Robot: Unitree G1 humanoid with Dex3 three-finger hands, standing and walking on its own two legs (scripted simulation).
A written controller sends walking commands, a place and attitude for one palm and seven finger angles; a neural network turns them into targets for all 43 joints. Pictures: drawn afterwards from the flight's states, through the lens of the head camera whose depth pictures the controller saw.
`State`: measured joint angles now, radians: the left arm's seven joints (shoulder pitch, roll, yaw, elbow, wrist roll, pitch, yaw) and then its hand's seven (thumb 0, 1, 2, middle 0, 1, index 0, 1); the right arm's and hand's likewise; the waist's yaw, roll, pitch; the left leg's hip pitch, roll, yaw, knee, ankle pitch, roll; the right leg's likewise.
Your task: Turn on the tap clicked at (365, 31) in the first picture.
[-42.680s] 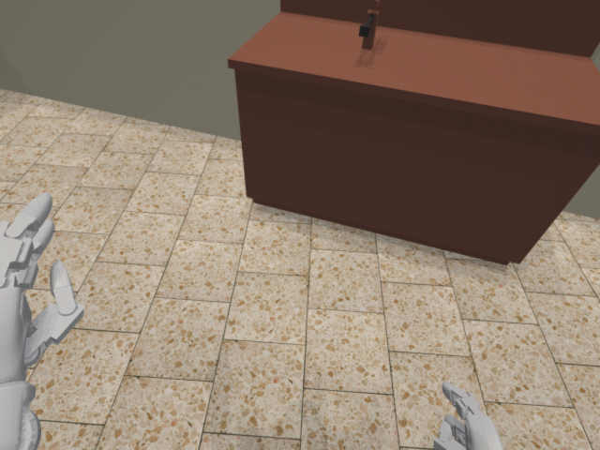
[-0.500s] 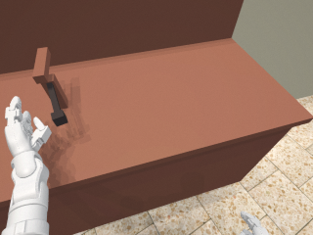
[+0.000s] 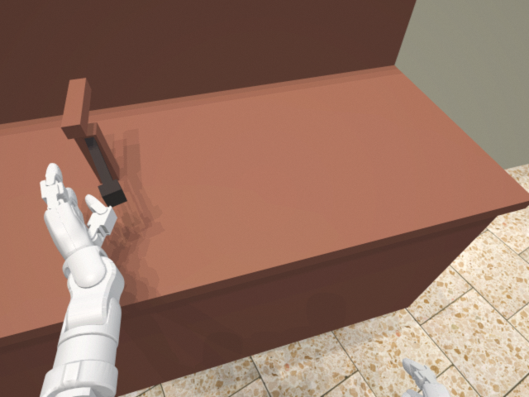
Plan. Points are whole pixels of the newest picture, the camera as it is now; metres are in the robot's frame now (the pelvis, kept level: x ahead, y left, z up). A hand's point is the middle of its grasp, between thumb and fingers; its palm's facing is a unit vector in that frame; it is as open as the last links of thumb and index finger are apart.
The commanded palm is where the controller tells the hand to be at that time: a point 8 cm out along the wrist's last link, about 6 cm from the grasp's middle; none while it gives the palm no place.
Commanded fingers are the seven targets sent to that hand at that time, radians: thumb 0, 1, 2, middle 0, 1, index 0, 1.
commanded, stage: push the lever round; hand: left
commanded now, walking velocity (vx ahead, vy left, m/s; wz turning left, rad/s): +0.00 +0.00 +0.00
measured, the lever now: (112, 193) +0.38 +0.25 +0.10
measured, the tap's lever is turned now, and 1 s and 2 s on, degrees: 16 46 86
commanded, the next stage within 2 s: lift the hand up off the lever in 1.78 s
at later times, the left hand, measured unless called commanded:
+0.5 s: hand (144, 198) +0.39 +0.21 +0.08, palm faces +0.71 -0.70 -0.05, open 7.7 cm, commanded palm +0.34 +0.23 +0.08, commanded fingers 0.00 0.90 0.90 -0.15 -0.15 -0.15 -0.15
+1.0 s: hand (164, 182) +0.42 +0.19 +0.08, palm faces +0.79 -0.62 -0.07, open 7.8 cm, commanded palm +0.37 +0.20 +0.08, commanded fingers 0.00 0.90 0.90 -0.15 -0.15 -0.15 -0.15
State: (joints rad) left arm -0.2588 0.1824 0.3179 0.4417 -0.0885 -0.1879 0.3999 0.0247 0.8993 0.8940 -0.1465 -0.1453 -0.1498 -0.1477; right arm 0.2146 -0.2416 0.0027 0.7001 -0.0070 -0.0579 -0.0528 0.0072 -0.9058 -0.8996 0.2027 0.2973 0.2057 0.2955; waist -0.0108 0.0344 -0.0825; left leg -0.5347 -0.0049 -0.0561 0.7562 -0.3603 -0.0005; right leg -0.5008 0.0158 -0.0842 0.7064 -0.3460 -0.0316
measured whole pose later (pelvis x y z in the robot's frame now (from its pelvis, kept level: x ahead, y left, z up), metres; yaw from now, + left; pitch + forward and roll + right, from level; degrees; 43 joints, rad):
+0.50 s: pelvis +0.00 +0.00 +0.00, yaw +0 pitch +8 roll -1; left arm -0.37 0.06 0.24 0.49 0.02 -0.12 0.67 0.04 0.93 0.90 -0.15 -0.15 -0.15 -0.15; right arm 0.20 -0.21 -0.02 0.72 -0.04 -0.02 -0.02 0.01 -0.91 -0.90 0.20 0.30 0.21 0.30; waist -0.02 0.03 -0.10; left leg -0.54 -0.01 -0.05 0.76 -0.36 0.00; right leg -0.51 0.01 -0.08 0.72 -0.35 -0.03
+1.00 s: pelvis +0.00 -0.02 +0.00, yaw +0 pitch +10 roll -1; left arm -0.57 0.04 0.32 0.70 0.08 -0.11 0.83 0.02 0.90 0.90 -0.15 -0.15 -0.15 -0.15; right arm 0.21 -0.21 -0.04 0.75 -0.07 0.02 0.01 0.01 -0.91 -0.90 0.20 0.30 0.20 0.30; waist -0.05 0.03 -0.13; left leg -0.59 0.01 -0.06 0.77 -0.36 -0.02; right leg -0.57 0.03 -0.09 0.74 -0.35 -0.05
